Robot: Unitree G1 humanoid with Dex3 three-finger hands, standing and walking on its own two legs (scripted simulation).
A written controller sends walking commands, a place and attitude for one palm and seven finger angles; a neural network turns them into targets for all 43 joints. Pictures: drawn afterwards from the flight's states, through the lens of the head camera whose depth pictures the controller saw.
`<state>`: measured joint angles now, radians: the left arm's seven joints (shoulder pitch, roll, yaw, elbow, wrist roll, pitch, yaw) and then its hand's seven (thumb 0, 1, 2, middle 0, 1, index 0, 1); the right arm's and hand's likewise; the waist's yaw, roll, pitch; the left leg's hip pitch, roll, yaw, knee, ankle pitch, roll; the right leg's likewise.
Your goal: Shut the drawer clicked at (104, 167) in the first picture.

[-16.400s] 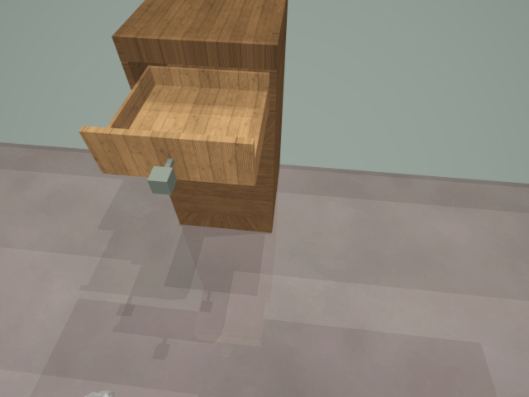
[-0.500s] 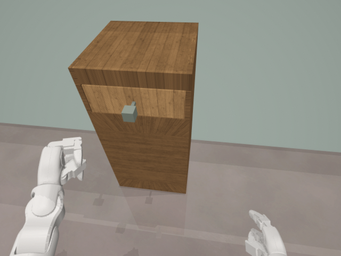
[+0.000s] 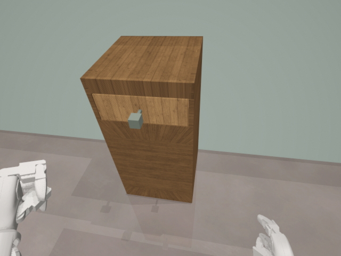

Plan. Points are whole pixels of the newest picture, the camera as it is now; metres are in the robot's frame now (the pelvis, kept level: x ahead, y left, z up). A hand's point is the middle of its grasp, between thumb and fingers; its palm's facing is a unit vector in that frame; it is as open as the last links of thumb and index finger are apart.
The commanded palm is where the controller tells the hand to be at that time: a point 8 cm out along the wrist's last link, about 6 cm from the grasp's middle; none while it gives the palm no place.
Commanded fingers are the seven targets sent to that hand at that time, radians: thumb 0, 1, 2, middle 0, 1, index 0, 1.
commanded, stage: draw the hand back to the body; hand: left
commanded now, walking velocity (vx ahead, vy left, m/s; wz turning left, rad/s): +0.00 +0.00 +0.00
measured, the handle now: (137, 117) +0.62 +0.22 -0.04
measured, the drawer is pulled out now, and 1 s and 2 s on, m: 0.00 0.00 0.00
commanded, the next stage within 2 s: step back with the hand held close in 0.04 s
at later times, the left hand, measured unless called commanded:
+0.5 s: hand (43, 195) +0.17 +0.25 +0.15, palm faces +0.29 -0.82 -0.49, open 3.3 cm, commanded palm +0.11 +0.30 +0.17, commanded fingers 0.00 0.90 0.90 -1.40 -1.60 -1.40 -1.60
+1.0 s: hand (8, 227) +0.11 +0.27 +0.16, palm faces +0.35 -0.83 -0.43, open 3.3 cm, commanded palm +0.05 +0.32 +0.17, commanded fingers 0.00 0.90 0.90 -1.40 -1.60 -1.40 -1.60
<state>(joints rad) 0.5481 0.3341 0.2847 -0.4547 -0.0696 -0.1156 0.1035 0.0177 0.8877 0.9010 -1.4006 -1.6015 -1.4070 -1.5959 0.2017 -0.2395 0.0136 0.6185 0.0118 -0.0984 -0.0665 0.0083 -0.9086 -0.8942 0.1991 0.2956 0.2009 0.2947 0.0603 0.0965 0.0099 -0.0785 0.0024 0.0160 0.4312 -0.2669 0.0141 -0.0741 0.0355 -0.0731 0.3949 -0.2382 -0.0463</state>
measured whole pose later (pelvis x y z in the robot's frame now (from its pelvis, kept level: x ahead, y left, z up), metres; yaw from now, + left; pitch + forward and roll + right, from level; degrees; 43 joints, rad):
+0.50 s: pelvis -0.02 +0.02 +0.00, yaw -1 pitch +0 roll +0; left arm 0.62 0.38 0.33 -0.49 -0.05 -0.19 0.11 0.02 0.89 0.90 -1.40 -1.60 -1.41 -1.60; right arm 0.20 -0.24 -0.03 0.58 0.01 -0.01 -0.07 0.01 -0.91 -0.89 0.20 0.30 0.20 0.29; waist -0.01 0.04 0.01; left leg -0.22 -0.03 0.04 0.44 -0.23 0.05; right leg -0.24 0.00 -0.05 0.43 -0.20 -0.01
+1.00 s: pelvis -0.08 +0.04 -0.02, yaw +0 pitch +0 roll -2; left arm 0.61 0.38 0.36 -0.61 -0.02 -0.25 0.15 0.02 0.88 0.90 -1.40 -1.60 -1.41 -1.60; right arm 0.21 -0.22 0.00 0.56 0.00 -0.05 -0.08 0.01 -0.91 -0.89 0.20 0.30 0.20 0.30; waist -0.01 0.00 0.03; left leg -0.41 -0.03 0.04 0.61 -0.21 0.07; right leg -0.38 0.00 -0.05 0.53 -0.17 0.00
